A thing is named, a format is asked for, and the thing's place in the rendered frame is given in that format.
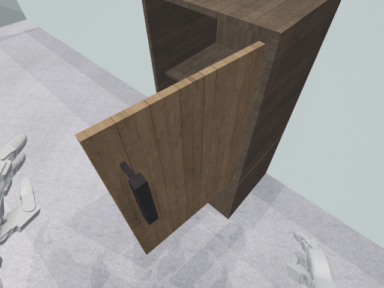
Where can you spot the handle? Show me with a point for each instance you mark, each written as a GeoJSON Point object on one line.
{"type": "Point", "coordinates": [142, 193]}

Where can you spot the robot right hand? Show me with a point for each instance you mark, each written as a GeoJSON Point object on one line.
{"type": "Point", "coordinates": [303, 269]}

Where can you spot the cupboard door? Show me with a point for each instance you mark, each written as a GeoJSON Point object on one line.
{"type": "Point", "coordinates": [184, 140]}

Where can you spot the robot left hand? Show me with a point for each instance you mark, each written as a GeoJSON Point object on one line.
{"type": "Point", "coordinates": [11, 160]}

